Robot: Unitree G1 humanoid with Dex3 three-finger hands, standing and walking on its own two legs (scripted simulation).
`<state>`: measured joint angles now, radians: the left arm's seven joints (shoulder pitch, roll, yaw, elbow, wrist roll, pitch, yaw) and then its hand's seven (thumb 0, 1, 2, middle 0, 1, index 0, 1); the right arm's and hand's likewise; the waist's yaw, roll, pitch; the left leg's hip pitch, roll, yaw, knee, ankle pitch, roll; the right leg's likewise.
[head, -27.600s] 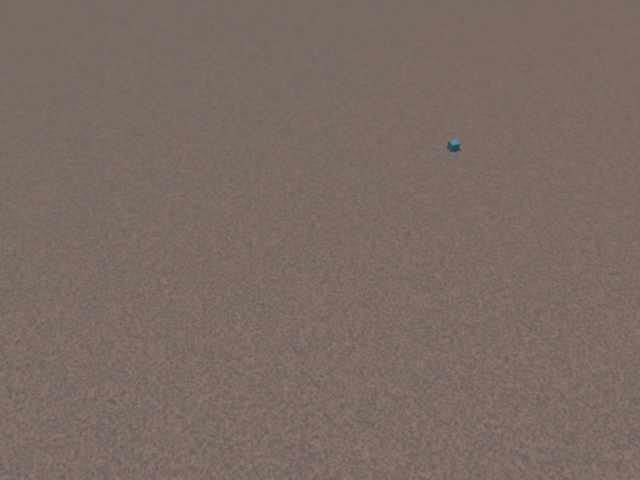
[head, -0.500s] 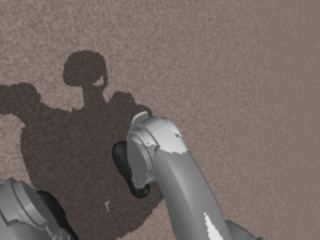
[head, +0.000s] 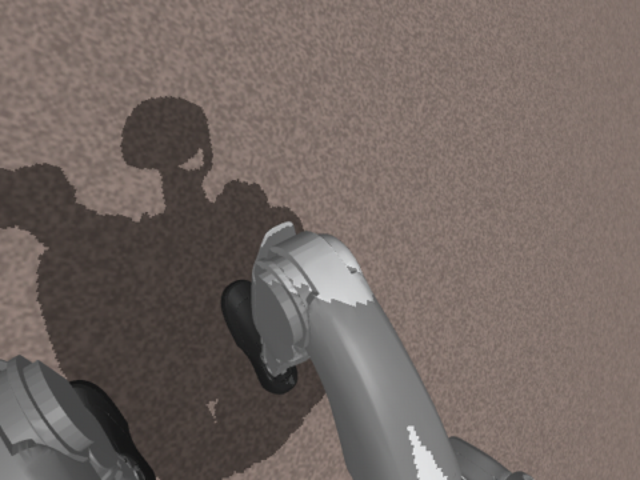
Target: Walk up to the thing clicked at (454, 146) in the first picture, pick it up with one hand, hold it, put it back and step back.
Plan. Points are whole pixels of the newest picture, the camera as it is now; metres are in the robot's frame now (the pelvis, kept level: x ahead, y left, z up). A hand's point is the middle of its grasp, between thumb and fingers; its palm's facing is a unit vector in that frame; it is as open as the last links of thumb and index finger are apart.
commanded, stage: withdraw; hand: left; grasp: from above
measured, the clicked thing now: out of the picture +0.47 +0.33 -0.31
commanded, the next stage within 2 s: home in 0.96 s
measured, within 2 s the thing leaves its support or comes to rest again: neither
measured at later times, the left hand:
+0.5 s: hand out of the picture +0.47 +0.35 -0.13, palm faces -0.29 -0.25 -0.92, open 14.0 cm
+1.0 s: hand out of the picture +0.44 +0.33 -0.19, palm faces -0.45 -0.12 -0.89, open 13.5 cm
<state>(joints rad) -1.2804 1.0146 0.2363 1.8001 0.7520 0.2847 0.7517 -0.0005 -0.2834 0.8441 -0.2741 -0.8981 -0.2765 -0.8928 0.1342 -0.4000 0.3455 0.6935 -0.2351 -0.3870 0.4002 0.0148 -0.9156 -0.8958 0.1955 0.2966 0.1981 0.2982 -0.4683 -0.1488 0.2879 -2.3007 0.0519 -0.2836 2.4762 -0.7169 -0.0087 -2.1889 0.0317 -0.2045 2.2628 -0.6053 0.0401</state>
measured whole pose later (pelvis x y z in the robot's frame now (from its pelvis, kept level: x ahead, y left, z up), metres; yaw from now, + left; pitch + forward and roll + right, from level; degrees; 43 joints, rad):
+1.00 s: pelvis +0.00 -0.01 -0.01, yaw +7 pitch +32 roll -9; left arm -0.99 0.77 0.07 1.39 1.23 -0.16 0.35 0.00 -0.41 0.92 -0.16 -0.94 -0.17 -0.92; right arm 0.19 -0.32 0.12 0.67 -0.15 -0.06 0.12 0.01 -0.90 -0.89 0.20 0.30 0.20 0.30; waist -0.28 -0.03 0.05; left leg -2.35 0.03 -0.16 2.44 -0.67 -0.01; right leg -2.28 -0.01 -0.10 2.33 -0.61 0.02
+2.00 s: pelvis +0.04 -0.01 +0.26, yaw +14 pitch +26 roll -3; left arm -0.03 0.30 0.03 0.32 0.09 0.30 0.08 0.01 0.89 0.90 -0.21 -0.30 -0.21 -0.30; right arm 0.09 -0.23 0.02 0.56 0.04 -0.09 -0.06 0.01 -0.91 -0.90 0.20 0.30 0.20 0.30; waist -0.07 0.03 -0.20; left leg -1.42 0.04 -0.07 1.58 -0.61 -0.02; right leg -1.38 -0.03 -0.07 1.52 -0.59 0.00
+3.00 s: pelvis +0.09 +0.01 +0.39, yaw +17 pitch +10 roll -3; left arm 0.49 0.23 0.03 -0.12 -0.05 0.46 0.02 0.01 0.90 0.90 -0.20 -0.30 -0.20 -0.29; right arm 0.28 -0.22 0.04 0.54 0.01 -0.23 -0.18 0.02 -0.91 -0.90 0.20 0.30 0.21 0.30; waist -0.04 0.05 -0.15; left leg -0.68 0.04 -0.05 1.00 -0.49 -0.01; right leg -0.63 -0.02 -0.08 0.93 -0.46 0.01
